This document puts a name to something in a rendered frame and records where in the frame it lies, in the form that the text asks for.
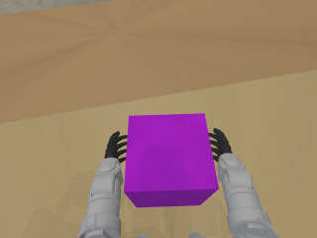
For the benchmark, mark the carton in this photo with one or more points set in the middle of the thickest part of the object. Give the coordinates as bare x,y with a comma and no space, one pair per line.
169,160

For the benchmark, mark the left robot hand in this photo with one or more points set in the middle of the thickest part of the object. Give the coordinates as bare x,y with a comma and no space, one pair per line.
113,147

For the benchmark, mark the left robot forearm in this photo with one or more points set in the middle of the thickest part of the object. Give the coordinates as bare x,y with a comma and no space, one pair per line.
104,201

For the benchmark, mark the right robot forearm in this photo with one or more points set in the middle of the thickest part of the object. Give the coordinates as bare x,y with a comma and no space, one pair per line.
245,213

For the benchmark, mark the right robot hand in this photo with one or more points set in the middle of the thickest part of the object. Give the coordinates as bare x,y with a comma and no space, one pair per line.
222,144

